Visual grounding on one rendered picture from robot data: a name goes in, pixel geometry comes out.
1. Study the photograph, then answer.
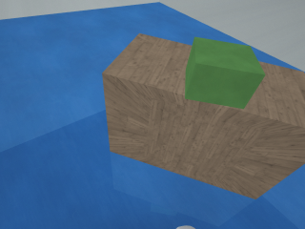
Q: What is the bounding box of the pedestal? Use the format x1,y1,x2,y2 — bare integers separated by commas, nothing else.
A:
102,33,305,199

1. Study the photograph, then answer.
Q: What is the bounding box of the carton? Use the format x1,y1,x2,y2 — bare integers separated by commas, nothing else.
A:
185,37,266,109

